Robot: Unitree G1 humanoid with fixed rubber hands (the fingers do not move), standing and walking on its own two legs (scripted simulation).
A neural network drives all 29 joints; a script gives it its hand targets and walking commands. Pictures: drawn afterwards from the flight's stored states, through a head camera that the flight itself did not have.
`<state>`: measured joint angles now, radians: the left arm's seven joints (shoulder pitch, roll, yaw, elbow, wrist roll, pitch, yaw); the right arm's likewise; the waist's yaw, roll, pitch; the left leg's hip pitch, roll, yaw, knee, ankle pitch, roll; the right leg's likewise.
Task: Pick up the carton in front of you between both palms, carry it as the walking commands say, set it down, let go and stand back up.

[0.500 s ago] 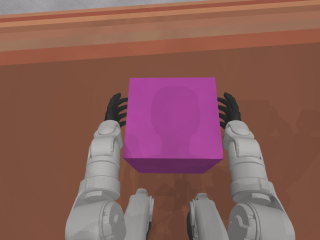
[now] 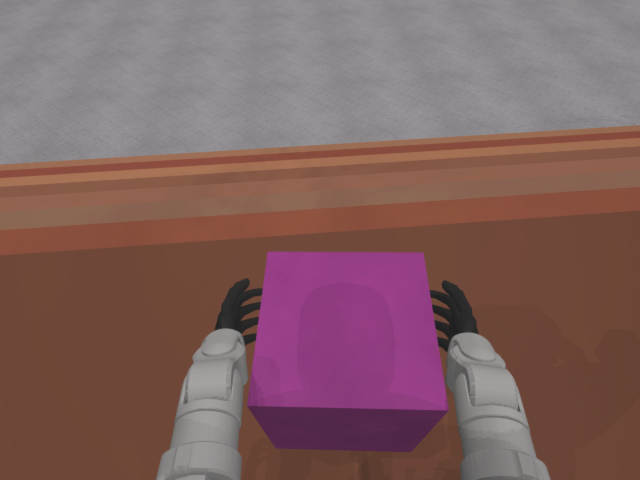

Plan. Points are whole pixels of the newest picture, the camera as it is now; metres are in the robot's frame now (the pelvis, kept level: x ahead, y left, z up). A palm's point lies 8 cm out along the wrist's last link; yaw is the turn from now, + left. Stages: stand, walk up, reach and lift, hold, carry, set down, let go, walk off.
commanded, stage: reach and lift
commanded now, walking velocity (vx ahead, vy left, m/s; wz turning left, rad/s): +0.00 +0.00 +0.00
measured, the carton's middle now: (343, 358) +0.32 +0.00 -0.08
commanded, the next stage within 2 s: hold in 1.18 s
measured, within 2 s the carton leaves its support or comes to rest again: neither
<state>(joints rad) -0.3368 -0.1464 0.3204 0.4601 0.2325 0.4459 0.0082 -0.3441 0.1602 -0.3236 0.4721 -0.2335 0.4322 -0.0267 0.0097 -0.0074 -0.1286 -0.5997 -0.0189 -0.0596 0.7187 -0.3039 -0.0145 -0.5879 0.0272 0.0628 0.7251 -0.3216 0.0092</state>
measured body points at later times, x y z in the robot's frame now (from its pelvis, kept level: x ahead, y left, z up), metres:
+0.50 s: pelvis -0.01 +0.00 +0.03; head -0.03 +0.00 +0.47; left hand +0.31 +0.15 +0.04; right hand +0.31 -0.15 +0.04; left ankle +0.03 +0.13 -0.71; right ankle +0.02 -0.12 -0.71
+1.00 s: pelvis +0.01 +0.00 +0.03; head -0.01 +0.00 +0.48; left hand +0.31 +0.15 +0.05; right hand +0.32 -0.15 +0.06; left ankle +0.03 +0.13 -0.71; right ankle +0.02 -0.12 -0.71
